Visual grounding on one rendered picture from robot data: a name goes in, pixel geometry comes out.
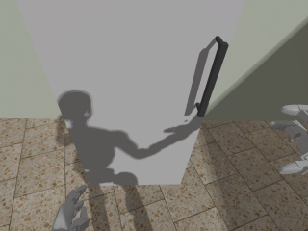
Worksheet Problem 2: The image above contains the robot right hand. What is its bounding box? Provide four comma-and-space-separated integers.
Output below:
269, 104, 308, 175

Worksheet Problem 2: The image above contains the fridge door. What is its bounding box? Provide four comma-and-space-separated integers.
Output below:
15, 0, 246, 186

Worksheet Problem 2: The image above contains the robot left hand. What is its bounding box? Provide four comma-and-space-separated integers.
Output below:
51, 185, 90, 231

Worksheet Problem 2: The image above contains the handle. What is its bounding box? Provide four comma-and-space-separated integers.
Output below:
195, 36, 229, 117

